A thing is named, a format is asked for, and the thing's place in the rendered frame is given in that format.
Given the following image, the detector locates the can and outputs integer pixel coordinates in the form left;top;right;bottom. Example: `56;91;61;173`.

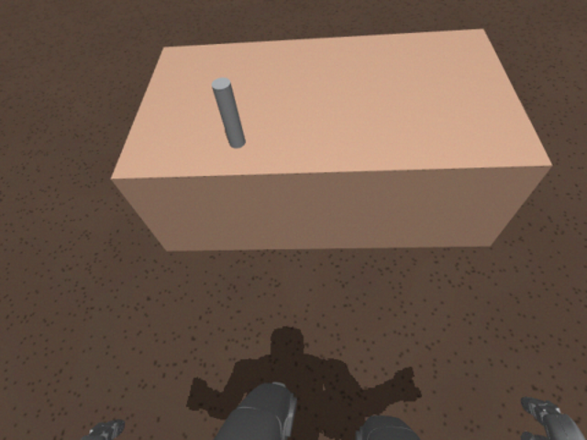
212;78;246;149

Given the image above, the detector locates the left robot hand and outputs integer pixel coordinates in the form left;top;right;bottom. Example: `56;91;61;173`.
80;420;125;440

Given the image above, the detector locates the right robot hand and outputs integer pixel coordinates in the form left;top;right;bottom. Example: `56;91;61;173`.
521;397;586;440

